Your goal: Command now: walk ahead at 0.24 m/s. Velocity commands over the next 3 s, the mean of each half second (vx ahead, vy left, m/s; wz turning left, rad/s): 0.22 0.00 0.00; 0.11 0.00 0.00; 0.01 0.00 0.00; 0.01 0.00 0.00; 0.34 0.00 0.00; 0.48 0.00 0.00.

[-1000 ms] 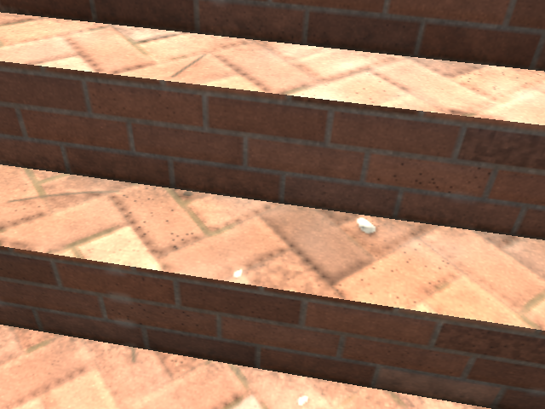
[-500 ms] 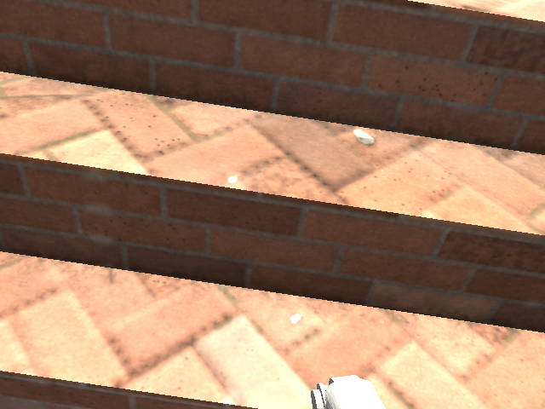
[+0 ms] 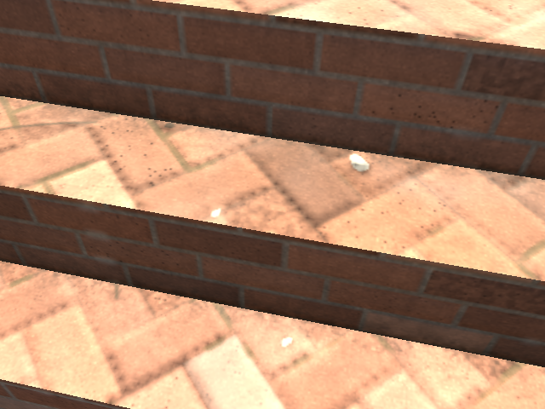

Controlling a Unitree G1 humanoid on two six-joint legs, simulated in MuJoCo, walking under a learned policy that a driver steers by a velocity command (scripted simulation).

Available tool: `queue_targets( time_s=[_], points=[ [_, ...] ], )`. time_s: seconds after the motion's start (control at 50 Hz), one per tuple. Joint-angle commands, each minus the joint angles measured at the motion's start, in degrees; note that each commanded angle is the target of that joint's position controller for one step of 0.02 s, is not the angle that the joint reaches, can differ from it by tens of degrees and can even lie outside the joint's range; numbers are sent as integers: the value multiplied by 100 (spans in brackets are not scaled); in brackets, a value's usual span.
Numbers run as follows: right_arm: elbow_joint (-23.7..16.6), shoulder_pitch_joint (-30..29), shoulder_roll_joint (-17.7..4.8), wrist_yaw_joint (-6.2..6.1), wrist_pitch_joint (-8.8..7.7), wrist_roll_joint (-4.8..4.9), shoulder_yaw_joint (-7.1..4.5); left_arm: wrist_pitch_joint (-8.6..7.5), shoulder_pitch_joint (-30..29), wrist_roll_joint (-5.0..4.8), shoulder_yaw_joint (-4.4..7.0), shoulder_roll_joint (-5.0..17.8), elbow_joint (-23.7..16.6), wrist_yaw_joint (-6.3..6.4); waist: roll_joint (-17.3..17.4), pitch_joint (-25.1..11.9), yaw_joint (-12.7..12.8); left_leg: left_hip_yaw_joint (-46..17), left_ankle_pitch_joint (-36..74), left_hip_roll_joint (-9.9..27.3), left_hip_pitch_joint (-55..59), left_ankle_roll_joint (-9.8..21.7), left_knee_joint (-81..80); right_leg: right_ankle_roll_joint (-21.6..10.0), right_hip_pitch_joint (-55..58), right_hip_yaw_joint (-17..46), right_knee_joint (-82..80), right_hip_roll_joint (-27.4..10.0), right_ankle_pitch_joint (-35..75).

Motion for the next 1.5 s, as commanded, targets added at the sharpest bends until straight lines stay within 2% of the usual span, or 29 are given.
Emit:
queue_targets(
  time_s=[0.02,0.12,0.18,0.2,0.22,0.26,0.28,0.3,0.32,0.34,0.36,0.4,0.46,0.56,0.64,0.7,0.76,0.84,0.88,0.9,0.92,0.94,0.98,1.02,1.08,1.14,1.18,1.24,1.5],
  points=[
    [-905,473,295,-204,238,-117,45,-75,-1190,-139,-39,-91,-201,71,-750,-346,-979,258,-610,-624,-483,-587,2691,233,-235,1949,-3389,-756,-1858],
    [-589,1891,-211,-433,456,-275,44,-205,-1893,-61,-59,131,-650,185,-978,101,-1226,1060,536,-550,1052,-786,1383,439,-1976,676,-2573,-529,-696],
    [-674,1917,71,-401,609,-621,226,-144,-1915,-537,-167,-203,-1356,477,-419,709,-952,1099,1580,-72,1478,8,-4004,885,-2070,446,-808,-314,666],
    [-569,1319,358,-354,592,-330,218,-94,-697,-655,-143,-332,-1157,577,920,178,-438,1001,1789,189,1415,126,-4193,557,-1326,68,2260,-251,231],
    [-1083,-171,442,-281,541,-439,411,-130,256,-669,-83,-593,-1064,590,1451,-258,265,731,2587,435,820,99,-4453,791,-853,202,5317,567,1072],
    [-1684,-1267,498,-319,682,-610,788,-250,142,-765,-148,-1172,-1405,545,295,19,781,54,2230,387,916,-1125,-4044,911,-2425,1865,8113,940,1248],
    [-1626,-484,-25,-325,662,-624,525,-376,289,-699,-371,-1202,-1552,411,-366,246,694,43,1839,737,701,-1412,-4251,981,-2646,1513,8061,757,2006],
    [-1362,610,-709,-290,529,-275,212,-581,396,-395,-429,-950,-1571,286,-607,240,393,-357,806,960,1645,-1386,-4195,1019,-3574,1450,7511,412,3017],
    [-1440,613,-1873,-449,230,-263,-175,-444,274,-521,-447,-514,-1695,270,644,-131,285,-3339,-3150,2477,1675,60,-5805,1235,-3793,1358,6748,-498,3219],
    [-1741,-663,-716,-488,-310,62,-240,-309,-599,318,113,690,-1941,560,-74,474,202,-3916,-3784,1956,223,-23,-6129,1146,-1956,1266,4944,-746,4269],
    [-1668,-487,-236,-566,-546,50,-29,-167,-1180,430,359,1068,-1767,609,-277,548,-334,-3618,-2931,1609,-120,227,-6027,1134,-1127,853,4000,-704,4624],
    [-1454,-29,-172,-714,-547,-38,-83,200,-94,-190,597,652,-1143,385,402,28,-302,-2240,-2160,1250,757,265,-5180,1154,-191,354,3451,-571,5157],
    [-2005,-83,-279,-857,-25,-386,13,276,-180,-704,316,154,-968,413,808,-357,-297,-1865,-2709,1026,1111,-243,-5717,1225,1222,145,1138,-437,4152],
    [-2150,1003,-54,-1003,-18,-292,-21,38,-52,-450,408,352,-1118,266,438,-496,-703,-2334,-1768,1289,2517,688,-4678,1199,925,1033,203,-283,3630],
    [-2426,319,-45,-892,-167,-178,64,-15,1329,-387,411,396,-953,71,56,-446,-33,-2239,-2282,941,1099,701,-4610,891,1788,1062,1541,-216,3830],
    [-2826,-485,-42,-919,-22,-112,50,-8,1799,-418,326,591,-917,26,-3,-145,313,-801,-2198,130,-455,-6,-3965,667,3096,466,-1675,-347,3518],
    [-3150,-717,81,-958,244,-30,-74,76,1477,-43,230,552,-761,-60,539,262,-47,90,-1497,-342,-1234,-612,-2766,417,3974,-367,-4958,-348,5924],
    [-2994,210,772,-1061,342,92,-9,115,-389,411,-153,640,-1313,-180,-1126,-53,-827,447,-2137,-2007,-1690,-1419,5806,-268,2977,-218,-7110,-979,8838],
    [-3085,488,1069,-771,120,189,180,162,-772,201,-276,876,-1322,-262,-423,351,-1375,-417,-2107,-2058,-4104,-1581,7965,370,3631,113,-5229,-1179,8419],
    [-2912,1119,655,-635,-47,145,233,-19,913,-303,399,2128,-935,-50,-683,84,-950,-897,-1420,-924,-4240,-1708,7412,-653,4455,1468,-5771,-2894,7607],
    [-2513,1154,90,-393,-224,-70,128,-56,1440,-445,369,1765,-833,51,2,-161,-491,-1103,-1198,-772,-5450,-1687,6501,-763,6560,1116,-5243,-2516,7371],
    [-2456,306,-168,-232,-355,-265,48,5,1454,-344,293,1411,-958,143,514,-423,-64,-643,-1197,-1084,-5365,-1738,5891,-525,7224,500,-5007,-1782,7792],
    [-3131,-490,-200,-557,-33,144,54,-268,96,-156,591,1908,-1484,396,-921,-1263,-450,-1520,-166,436,-4054,-2240,3896,-1517,6279,3012,-5688,-3968,6788],
    [-2916,-1033,-307,-711,276,-19,-94,-138,-141,98,278,936,-1818,434,-133,-811,-37,-832,-36,245,-2349,-2497,2481,-1449,5128,2057,-5624,-2758,6183],
    [-2804,-1331,589,-568,311,-23,190,-15,319,-305,267,801,-1646,345,-919,-281,344,781,-1002,350,75,-2071,-1991,-673,4032,788,-6012,-1479,4469],
    [-2128,-274,285,-399,138,84,56,-50,1039,-267,121,390,-1336,296,-910,29,166,687,-382,19,1144,-1561,-4748,-575,4359,1110,-5548,-1388,4569],
    [-1887,291,-622,-369,-24,-157,-124,-356,1423,-199,189,600,-1311,82,378,-416,472,-35,2723,573,2275,-1260,-4315,-89,4002,859,-5204,-1081,4758],
    [-1640,-98,301,-342,-16,-195,12,-291,359,-326,265,492,-1110,27,73,194,-141,100,-658,290,1100,-1058,-4633,337,3916,267,-5827,-759,2192],
    [-1144,-499,161,-436,-199,-164,-126,-231,1549,-124,381,334,133,223,547,173,214,-15,-2791,233,-293,-1014,-5296,592,4393,-223,-4687,-178,2703]
  ],
)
